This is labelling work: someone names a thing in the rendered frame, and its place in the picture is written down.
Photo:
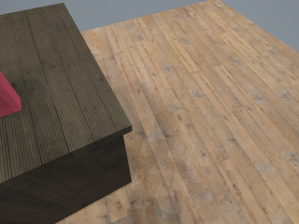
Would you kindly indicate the sponge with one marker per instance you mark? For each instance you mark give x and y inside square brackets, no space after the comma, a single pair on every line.
[10,101]

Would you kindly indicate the table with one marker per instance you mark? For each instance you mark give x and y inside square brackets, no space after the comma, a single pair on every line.
[64,149]

